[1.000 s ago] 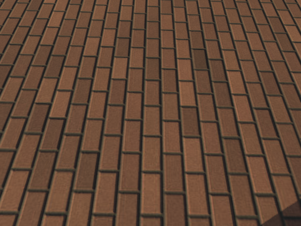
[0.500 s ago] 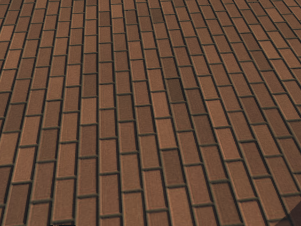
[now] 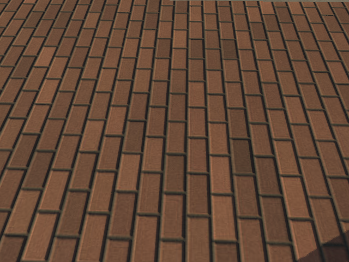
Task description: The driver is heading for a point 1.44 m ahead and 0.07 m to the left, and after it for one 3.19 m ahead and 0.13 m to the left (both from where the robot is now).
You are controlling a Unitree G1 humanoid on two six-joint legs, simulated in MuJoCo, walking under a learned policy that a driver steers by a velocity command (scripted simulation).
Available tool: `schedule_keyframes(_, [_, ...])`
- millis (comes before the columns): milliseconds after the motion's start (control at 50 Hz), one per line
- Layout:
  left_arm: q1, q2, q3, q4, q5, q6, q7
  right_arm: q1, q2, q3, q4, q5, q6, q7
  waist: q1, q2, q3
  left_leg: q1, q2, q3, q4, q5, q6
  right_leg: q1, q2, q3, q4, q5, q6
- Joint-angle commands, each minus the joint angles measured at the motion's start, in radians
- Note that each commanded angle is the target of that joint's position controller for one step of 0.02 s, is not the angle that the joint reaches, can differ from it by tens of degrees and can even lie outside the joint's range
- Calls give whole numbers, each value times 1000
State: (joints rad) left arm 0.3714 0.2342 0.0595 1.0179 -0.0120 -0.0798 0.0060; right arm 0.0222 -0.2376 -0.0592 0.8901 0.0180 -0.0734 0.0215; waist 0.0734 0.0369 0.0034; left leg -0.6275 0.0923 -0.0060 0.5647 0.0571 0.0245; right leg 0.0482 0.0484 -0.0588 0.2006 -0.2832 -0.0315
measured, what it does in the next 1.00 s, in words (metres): walks ahead: left foot, then right foot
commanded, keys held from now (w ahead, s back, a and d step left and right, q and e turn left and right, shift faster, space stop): w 1.00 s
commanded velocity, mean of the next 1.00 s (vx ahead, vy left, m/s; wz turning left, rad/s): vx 0.50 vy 0.00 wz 0.00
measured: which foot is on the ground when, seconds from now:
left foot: up 0.00-0.06, down 0.08-0.64, up 0.66-1.00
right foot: down 0.00-0.10, up 0.12-0.62, down 0.64-1.00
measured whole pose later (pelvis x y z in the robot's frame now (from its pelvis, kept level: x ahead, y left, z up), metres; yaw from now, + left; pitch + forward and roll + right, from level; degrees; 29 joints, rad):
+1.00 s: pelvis +0.56 -0.02 +0.01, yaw +0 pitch +1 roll -1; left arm 0.34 0.23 0.05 1.01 0.00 -0.09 0.00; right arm 0.08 -0.27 -0.08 0.91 0.01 -0.07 0.00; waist 0.06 0.04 0.00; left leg -0.69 0.14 -0.04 0.75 0.02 0.01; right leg -0.05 0.07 -0.06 0.21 -0.19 -0.07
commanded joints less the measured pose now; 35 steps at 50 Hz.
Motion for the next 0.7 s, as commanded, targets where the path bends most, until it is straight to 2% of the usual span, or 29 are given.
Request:
schedule_keyframes(20, [35, 174, 40, -12, -6, 8, 10, -108, -82, -11, -90, 5, -24, 17, -22, -108, 80, -23, -13, 4, -50, -82, 31, 29, -322, 126, 11, 397, -143])
schedule_keyframes(40, [18, 183, 43, -15, -7, 13, 11, -67, -101, -18, -83, 5, -26, 18, -50, -122, 54, 51, -34, 22, -58, -118, 45, 38, -321, 120, 57, 513, -132])
schedule_keyframes(60, [-8, 187, 44, -21, -8, 17, 11, 20, -128, -33, -59, 2, -28, 17, -102, -131, -1, 186, -70, 55, -74, -129, 65, 29, -299, 96, 157, 683, -115])
schedule_keyframes(80, [-18, 163, 35, -28, -6, 22, 11, 191, -175, -58, -4, -2, -28, 11, -176, -111, -102, 422, -87, 64, -72, -110, 94, -38, -243, 56, 352, 749, -87])
schedule_keyframes(100, [-1, 128, 18, -51, 14, 22, 11, 376, -253, -80, 34, -15, -26, 1, -224, 14, -257, 740, 104, -160, -47, -99, 159, -258, -176, 8, 680, 459, -49])
schedule_keyframes(120, [119, -8, -19, -49, 12, -1, -1, 421, -299, -85, 57, -10, -22, 8, -151, 279, -371, 1037, 304, -640, -185, -312, 314, -646, 17, 51, 1003, -235, 9])
schedule_keyframes(140, [44, 97, 3, -45, -11, -25, -7, 403, -204, -57, 47, -3, -25, 9, -187, 173, -338, 1010, 277, -687, -254, -424, 274, -756, -29, 185, 1118, -298, -12])
schedule_keyframes(160, [-52, 145, 17, -79, -33, -40, -10, 316, -166, -45, 30, -3, -29, 5, -175, 131, -205, 887, 251, -545, -269, -388, 232, -820, -78, 165, 1132, -212, -31])
schedule_keyframes(180, [-104, 145, 17, -89, -32, -44, -2, 232, -147, -36, 10, -11, -32, 4, -144, 42, -129, 738, 219, -434, -294, -285, 213, -785, -133, 136, 1091, -115, -33])
schedule_keyframes(200, [-127, 140, 25, -91, -17, -39, 4, 182, -120, -29, 4, -23, -34, 7, -116, 14, -73, 610, 191, -354, -324, -198, 208, -741, -164, 129, 1033, -56, -30])
schedule_keyframes(220, [-105, 125, 28, -87, -12, -26, 5, 164, -95, -20, 6, -33, -38, 8, -82, 34, -63, 535, 164, -299, -351, -154, 198, -675, -191, 138, 995, -18, -32])
schedule_keyframes(240, [-86, 102, 27, -82, -12, -13, 6, 166, -86, -17, 12, -31, -38, 10, -67, 43, -55, 498, 149, -265, -378, -142, 200, -643, -197, 136, 963, -5, -29])
schedule_keyframes(280, [-99, 81, 26, -86, -8, 4, 9, 194, -113, -22, 26, -24, -41, 2, -57, 36, -22, 457, 143, -211, -421, -110, 212, -658, -209, 123, 889, 28, -13])
schedule_keyframes(320, [-172, 88, 29, -112, 2, 9, 11, 229, -142, -28, 39, -23, -40, -11, -69, 12, 10, 467, 144, -180, -447, -73, 217, -727, -213, 119, 787, 120, 10])
schedule_keyframes(360, [-234, 82, 29, -132, 7, 7, 6, 258, -145, -28, 49, -21, -34, -22, -82, 10, 23, 489, 128, -136, -454, -42, 202, -758, -207, 111, 676, 232, 24])
schedule_keyframes(440, [-366, 59, 16, -166, 1, -1, -9, 317, -148, -25, 70, -11, -27, -29, -122, 20, 52, 503, 89, -52, -461, -41, 169, -707, -164, 65, 461, 391, 26])
schedule_keyframes(500, [-448, 59, 7, -193, -6, -5, -23, 373, -155, -28, 98, -6, -17, -30, -150, 20, 79, 588, 118, -47, -437, -43, 169, -718, -145, 56, 377, 379, 19])
schedule_keyframes(540, [-483, 67, 5, -214, -9, -11, -36, 392, -162, -33, 113, -3, -6, -33, -152, 24, 91, 661, 153, -54, -399, -10, 164, -734, -139, 61, 339, 326, 1])
schedule_keyframes(580, [-464, 90, 10, -220, -11, -17, -46, 382, -175, -40, 117, 0, 4, -37, -124, 40, 76, 712, 179, -59, -346, 87, 147, -688, -124, 54, 311, 253, -25])
schedule_keyframes(600, [-416, 112, 19, -211, -11, -20, -47, 362, -184, -44, 113, 0, 8, -38, -92, 56, 45, 720, 176, -51, -293, 220, 135, -606, -100, 35, 304, 218, -40])
schedule_keyframes(620, [-314, 140, 35, -182, -7, -21, -45, 336, -185, -44, 106, 3, 13, -39, -32, 62, -17, 707, 150, -23, -179, 385, 116, -456, -64, 3, 286, 216, -62])
schedule_keyframes(640, [-137, 190, 61, -125, -2, -20, -38, 328, -159, -33, 97, -1, 17, -39, 40, 40, -126, 618, 94, 17, 24, 408, 87, -204, -64, 10, 299, 241, -94])
schedule_keyframes(660, [44, 272, 81, -91, 9, -16, -27, 352, -122, -16, 73, -25, 16, -40, 78, -113, -281, 389, 19, 64, 366, 56, 49, 107, -276, 268, 318, 246, -160])
schedule_keyframes(680, [64, 302, 81, -74, 7, -14, -37, 471, 7, 18, 77, -15, -10, -26, 1, -366, -389, 23, -163, -12, 657, -621, 0, 372, -456, 748, 157, 34, -315])
schedule_keyframes(700, [30, 206, 54, -85, -3, -17, -37, 386, -108, -6, 79, 10, -33, -21, 35, -242, -319, -88, -105, -121, 764, -635, 20, 322, -417, 744, 104, -81, -270])
Next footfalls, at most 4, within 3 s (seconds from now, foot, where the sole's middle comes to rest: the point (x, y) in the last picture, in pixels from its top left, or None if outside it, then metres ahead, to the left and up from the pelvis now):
0.08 left None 0.24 0.14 -0.78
0.64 right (223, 247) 0.55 -0.11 -0.78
1.20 left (169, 173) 0.87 0.13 -0.78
1.76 right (221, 123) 1.19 -0.11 -0.78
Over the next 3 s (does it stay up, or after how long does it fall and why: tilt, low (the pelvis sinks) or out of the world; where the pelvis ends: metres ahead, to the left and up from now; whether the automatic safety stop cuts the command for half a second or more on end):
stays up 1.74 0.06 0.00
